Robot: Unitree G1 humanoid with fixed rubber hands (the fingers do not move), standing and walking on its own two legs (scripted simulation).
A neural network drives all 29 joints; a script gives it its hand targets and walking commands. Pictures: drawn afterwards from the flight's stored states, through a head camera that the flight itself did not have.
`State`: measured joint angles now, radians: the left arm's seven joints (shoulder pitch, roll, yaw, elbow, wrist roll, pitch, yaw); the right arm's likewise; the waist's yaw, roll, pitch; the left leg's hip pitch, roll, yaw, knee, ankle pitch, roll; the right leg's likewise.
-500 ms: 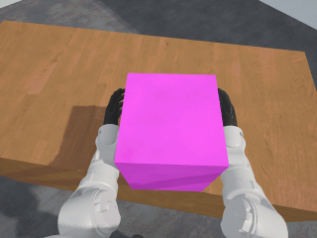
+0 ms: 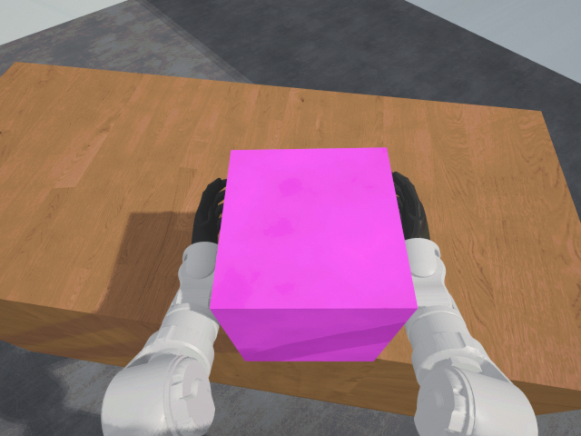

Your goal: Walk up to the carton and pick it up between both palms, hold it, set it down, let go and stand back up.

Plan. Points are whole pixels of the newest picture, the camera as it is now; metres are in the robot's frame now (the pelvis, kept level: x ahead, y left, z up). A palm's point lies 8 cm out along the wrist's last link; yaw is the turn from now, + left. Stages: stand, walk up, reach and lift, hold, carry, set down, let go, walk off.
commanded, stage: reach and lift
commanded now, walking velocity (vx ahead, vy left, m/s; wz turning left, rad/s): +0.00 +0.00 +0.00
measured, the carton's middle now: (308, 265) +0.37 +0.00 +0.00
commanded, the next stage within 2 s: none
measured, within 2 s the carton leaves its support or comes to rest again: neither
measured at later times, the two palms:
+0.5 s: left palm (190, 235) +0.38 +0.15 +0.06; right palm (419, 225) +0.39 -0.14 +0.08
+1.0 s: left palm (189, 231) +0.37 +0.14 +0.09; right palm (438, 234) +0.36 -0.15 +0.10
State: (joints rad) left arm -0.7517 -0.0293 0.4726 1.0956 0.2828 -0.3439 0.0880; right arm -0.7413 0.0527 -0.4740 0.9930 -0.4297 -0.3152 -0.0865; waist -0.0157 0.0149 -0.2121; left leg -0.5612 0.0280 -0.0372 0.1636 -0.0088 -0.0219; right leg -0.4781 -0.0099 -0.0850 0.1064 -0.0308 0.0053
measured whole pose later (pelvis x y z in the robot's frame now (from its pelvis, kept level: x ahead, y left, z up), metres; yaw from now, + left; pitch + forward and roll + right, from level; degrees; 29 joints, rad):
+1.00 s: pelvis -0.02 +0.00 +0.01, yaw +1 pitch +2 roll -1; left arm -0.61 -0.05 0.34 0.67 0.26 0.09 0.03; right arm -0.62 0.05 -0.25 0.77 -0.17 -0.04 -0.12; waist -0.05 -0.02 -0.03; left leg -0.19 0.03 -0.06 0.21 -0.06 -0.03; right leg -0.09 0.00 -0.10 0.12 -0.07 0.00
